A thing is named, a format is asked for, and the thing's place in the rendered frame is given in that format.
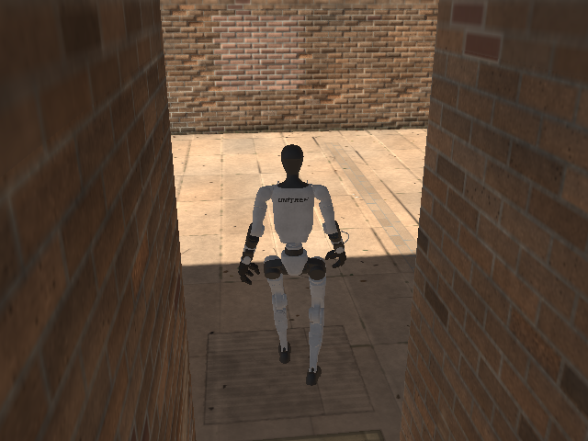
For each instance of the robot shin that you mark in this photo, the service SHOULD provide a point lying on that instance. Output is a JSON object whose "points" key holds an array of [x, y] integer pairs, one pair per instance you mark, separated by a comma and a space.
{"points": [[281, 323], [315, 340]]}

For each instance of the robot left upper arm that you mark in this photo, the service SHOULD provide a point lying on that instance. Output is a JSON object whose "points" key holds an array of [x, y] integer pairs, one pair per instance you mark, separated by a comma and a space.
{"points": [[259, 212]]}

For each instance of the robot left forearm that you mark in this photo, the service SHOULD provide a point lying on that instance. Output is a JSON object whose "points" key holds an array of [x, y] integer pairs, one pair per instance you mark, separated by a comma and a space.
{"points": [[249, 247]]}

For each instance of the robot right upper arm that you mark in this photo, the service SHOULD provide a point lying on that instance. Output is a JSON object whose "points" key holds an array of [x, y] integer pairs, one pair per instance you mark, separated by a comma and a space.
{"points": [[326, 206]]}

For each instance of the right robot shin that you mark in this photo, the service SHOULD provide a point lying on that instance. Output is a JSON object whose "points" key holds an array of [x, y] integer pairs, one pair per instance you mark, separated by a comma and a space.
{"points": [[315, 340]]}

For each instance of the right robot hand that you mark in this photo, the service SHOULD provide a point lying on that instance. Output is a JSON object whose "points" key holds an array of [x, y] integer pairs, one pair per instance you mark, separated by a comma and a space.
{"points": [[332, 255]]}

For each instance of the left robot hand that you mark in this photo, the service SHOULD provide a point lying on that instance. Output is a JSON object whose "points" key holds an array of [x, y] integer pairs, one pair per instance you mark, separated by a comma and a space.
{"points": [[243, 271]]}

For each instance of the left robot shin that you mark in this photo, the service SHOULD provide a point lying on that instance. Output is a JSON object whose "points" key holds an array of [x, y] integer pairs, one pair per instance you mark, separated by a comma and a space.
{"points": [[281, 323]]}

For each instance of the robot right forearm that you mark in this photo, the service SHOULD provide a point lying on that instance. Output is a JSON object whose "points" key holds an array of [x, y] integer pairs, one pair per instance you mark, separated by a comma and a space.
{"points": [[336, 240]]}

